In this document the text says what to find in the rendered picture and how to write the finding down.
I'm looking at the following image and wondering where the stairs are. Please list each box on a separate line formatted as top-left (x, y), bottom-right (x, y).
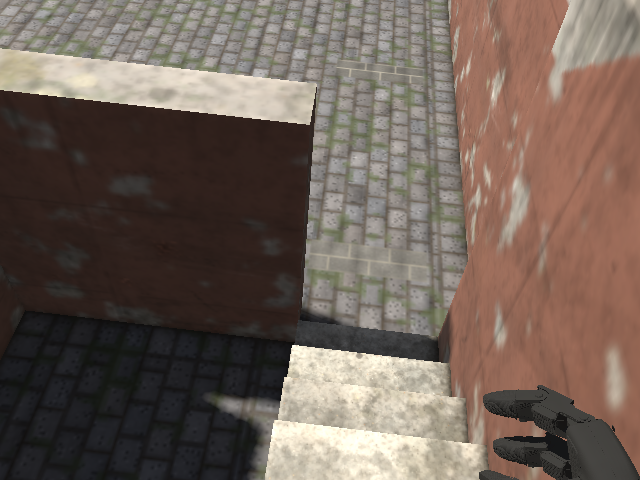
top-left (265, 320), bottom-right (489, 480)

